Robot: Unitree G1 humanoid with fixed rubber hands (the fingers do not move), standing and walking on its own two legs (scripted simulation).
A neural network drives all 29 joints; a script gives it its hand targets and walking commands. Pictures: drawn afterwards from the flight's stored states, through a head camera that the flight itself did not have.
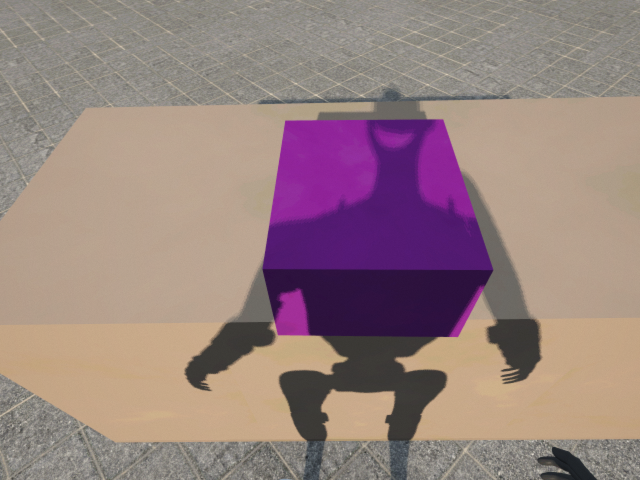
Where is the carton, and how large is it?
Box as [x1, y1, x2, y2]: [262, 119, 492, 336]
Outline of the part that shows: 442,119 285,121 262,268 278,334 399,336 458,335 492,271 492,267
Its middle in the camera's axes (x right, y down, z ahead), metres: +0.07 -0.04 +0.60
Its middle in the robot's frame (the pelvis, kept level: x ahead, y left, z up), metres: +0.49 -0.04 +0.04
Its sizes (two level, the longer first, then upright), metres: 0.313 0.264 0.163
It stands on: a pedestal, 0.70 m high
